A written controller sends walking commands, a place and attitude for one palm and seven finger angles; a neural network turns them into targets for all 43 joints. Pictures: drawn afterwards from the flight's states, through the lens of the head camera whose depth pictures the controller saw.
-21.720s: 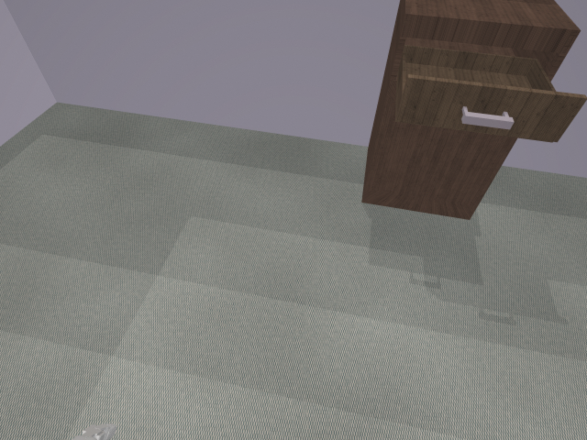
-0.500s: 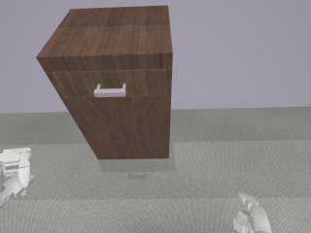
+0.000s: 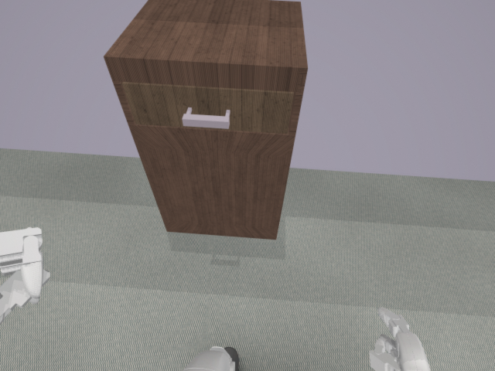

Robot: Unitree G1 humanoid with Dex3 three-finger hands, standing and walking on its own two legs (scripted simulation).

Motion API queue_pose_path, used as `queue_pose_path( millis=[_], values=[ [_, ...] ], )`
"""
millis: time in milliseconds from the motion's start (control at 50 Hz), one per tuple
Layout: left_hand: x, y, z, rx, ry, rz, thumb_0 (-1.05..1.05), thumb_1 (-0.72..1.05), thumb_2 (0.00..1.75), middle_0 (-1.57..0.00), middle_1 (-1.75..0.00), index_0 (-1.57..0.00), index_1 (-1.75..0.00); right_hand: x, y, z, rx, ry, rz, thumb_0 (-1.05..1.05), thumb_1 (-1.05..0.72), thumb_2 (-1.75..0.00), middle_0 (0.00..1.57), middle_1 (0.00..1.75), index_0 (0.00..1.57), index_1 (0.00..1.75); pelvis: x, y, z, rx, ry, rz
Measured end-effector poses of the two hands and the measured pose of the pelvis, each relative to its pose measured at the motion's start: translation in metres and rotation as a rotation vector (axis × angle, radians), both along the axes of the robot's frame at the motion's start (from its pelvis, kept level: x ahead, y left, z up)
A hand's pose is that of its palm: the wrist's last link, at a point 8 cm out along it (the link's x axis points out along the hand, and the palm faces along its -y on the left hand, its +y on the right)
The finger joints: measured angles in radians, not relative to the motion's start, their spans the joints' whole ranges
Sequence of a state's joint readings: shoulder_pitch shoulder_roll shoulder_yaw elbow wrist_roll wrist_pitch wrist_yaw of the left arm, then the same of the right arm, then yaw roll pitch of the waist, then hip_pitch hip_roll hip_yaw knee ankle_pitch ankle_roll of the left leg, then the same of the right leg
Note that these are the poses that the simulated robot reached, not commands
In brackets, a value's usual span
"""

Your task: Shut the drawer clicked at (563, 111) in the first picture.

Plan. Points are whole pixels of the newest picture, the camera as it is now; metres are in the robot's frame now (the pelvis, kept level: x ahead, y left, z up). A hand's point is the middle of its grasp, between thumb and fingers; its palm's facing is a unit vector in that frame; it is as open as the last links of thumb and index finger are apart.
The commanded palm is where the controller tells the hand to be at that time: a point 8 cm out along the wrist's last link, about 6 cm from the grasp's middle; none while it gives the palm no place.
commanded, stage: step back with the hand held close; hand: left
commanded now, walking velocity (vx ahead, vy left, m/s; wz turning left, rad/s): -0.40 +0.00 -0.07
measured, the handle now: (207, 116) +0.74 +0.18 -0.05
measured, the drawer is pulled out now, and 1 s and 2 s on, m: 0.00 0.00 0.00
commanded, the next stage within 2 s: stop stepping back and stand still in 0.26 s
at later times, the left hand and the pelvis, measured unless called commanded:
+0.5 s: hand out of the picture +0.09 +0.28 +0.17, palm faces +0.33 -0.86 -0.40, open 3.2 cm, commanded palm +0.02 +0.32 +0.19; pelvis -0.13 +0.05 +0.00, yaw -3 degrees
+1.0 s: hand out of the picture -0.02 +0.28 +0.18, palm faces +0.28 -0.85 -0.44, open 3.2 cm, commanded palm -0.09 +0.34 +0.19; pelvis -0.23 +0.07 +0.00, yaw -4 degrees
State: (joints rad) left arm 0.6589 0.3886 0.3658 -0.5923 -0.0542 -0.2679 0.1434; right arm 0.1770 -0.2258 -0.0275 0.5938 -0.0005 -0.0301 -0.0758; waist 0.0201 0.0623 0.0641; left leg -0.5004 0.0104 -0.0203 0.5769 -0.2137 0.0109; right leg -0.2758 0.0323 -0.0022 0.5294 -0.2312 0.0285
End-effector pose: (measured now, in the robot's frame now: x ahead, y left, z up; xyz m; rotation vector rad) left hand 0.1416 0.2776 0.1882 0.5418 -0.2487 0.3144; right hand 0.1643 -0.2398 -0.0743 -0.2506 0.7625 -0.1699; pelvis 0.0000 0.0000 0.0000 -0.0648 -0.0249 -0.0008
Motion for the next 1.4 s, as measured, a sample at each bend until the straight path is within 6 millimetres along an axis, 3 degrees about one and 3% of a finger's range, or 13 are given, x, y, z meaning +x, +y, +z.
queue_pose_path(
  millis=[140, 280, 400, 520, 620, 680, 740, 860, 980, 1080, 1180, 1300, 1400],
  values=[
    [-0.007, 0.017, 0.001, 0.013, -0.078, -0.039, 0.01, 0.89, 0.90, -1.41, -1.60, -1.41, -1.60, -0.020, 0.017, 0.009, -0.033, -0.051, 0.000, 0.01, -0.91, -0.90, 0.20, 0.30, 0.20, 0.30, -0.028, 0.013, -0.004, -0.037, -0.006, 0.021],
    [-0.061, 0.020, 0.015, 0.070, -0.124, -0.062, 0.01, 0.89, 0.90, -1.41, -1.60, -1.40, -1.60, -0.046, 0.037, 0.005, 0.036, -0.093, 0.058, 0.01, -0.91, -0.90, 0.20, 0.30, 0.20, 0.30, -0.066, 0.016, -0.011, -0.007, 0.035, -0.003],
    [-0.081, 0.036, 0.007, -0.037, -0.125, -0.043, 0.01, 0.89, 0.90, -1.41, -1.60, -1.41, -1.60, -0.090, 0.051, 0.006, 0.004, -0.012, 0.024, 0.01, -0.91, -0.90, 0.20, 0.30, 0.20, 0.30, -0.085, 0.039, -0.001, 0.027, 0.011, -0.043],
    [-0.088, 0.050, -0.001, -0.039, -0.070, -0.087, 0.01, 0.89, 0.90, -1.41, -1.60, -1.41, -1.60, -0.139, 0.064, 0.016, 0.026, -0.065, -0.011, 0.01, -0.91, -0.90, 0.20, 0.30, 0.20, 0.30, -0.132, 0.052, 0.002, 0.023, -0.001, -0.054],
    [-0.130, 0.039, 0.014, -0.012, -0.002, -0.136, 0.01, 0.89, 0.90, -1.41, -1.60, -1.40, -1.60, -0.188, 0.066, 0.026, 0.048, -0.059, -0.038, 0.01, -0.90, -0.90, 0.21, 0.30, 0.20, 0.30, -0.160, 0.053, 0.013, 0.008, 0.021, -0.052],
    [-0.162, 0.034, 0.022, 0.052, -0.010, -0.158, 0.01, 0.89, 0.90, -1.41, -1.60, -1.40, -1.60, -0.212, 0.059, 0.015, 0.034, -0.035, -0.046, 0.01, -0.90, -0.90, 0.21, 0.30, 0.20, 0.30, -0.182, 0.055, 0.004, 0.047, 0.033, -0.070],
    [-0.180, 0.044, 0.025, 0.039, -0.063, -0.126, 0.01, 0.89, 0.90, -1.41, -1.60, -1.41, -1.60, -0.239, 0.054, 0.004, 0.014, 0.040, -0.082, 0.01, -0.90, -0.90, 0.21, 0.30, 0.20, 0.30, -0.195, 0.061, 0.004, 0.052, 0.022, -0.076],
    [-0.181, 0.074, 0.001, -0.077, -0.120, -0.013, 0.01, 0.89, 0.90, -1.41, -1.60, -1.41, -1.60, -0.276, 0.052, -0.002, -0.045, 0.007, -0.142, 0.01, -0.91, -0.90, 0.20, 0.30, 0.20, 0.30, -0.210, 0.078, -0.005, 0.048, 0.019, -0.082],
    [-0.188, 0.053, 0.005, -0.019, -0.080, -0.111, 0.01, 0.89, 0.90, -1.41, -1.60, -1.40, -1.60, -0.302, 0.068, -0.003, 0.052, -0.007, -0.150, 0.01, -0.91, -0.90, 0.20, 0.30, 0.20, 0.30, -0.233, 0.070, 0.000, 0.073, -0.005, -0.069],
    [-0.221, 0.035, 0.020, 0.114, -0.051, -0.122, 0.01, 0.89, 0.90, -1.41, -1.60, -1.40, -1.60, -0.306, 0.069, -0.019, 0.102, 0.039, -0.100, 0.01, -0.90, -0.90, 0.20, 0.30, 0.20, 0.30, -0.242, 0.055, -0.005, 0.075, 0.020, -0.044],
    [-0.236, 0.049, 0.016, 0.054, -0.019, 0.005, 0.01, 0.89, 0.90, -1.41, -1.60, -1.41, -1.60, -0.300, 0.059, -0.024, 0.083, 0.104, -0.073, 0.01, -0.91, -0.90, 0.21, 0.30, 0.20, 0.30, -0.242, 0.057, 0.004, 0.084, 0.009, -0.040],
    [-0.227, 0.059, 0.001, -0.034, -0.004, 0.063, 0.01, 0.89, 0.90, -1.41, -1.60, -1.41, -1.60, -0.273, 0.051, -0.005, 0.010, 0.020, -0.053, 0.02, -0.91, -0.90, 0.20, 0.30, 0.20, 0.30, -0.232, 0.063, 0.008, 0.089, 0.011, -0.021],
    [-0.209, 0.056, 0.005, 0.001, -0.048, 0.006, 0.01, 0.89, 0.90, -1.41, -1.60, -1.41, -1.60, -0.242, 0.055, 0.004, 0.005, -0.061, -0.036, 0.01, -0.91, -0.90, 0.20, 0.30, 0.20, 0.30, -0.228, 0.064, 0.002, 0.094, 0.007, -0.017]
  ],
)
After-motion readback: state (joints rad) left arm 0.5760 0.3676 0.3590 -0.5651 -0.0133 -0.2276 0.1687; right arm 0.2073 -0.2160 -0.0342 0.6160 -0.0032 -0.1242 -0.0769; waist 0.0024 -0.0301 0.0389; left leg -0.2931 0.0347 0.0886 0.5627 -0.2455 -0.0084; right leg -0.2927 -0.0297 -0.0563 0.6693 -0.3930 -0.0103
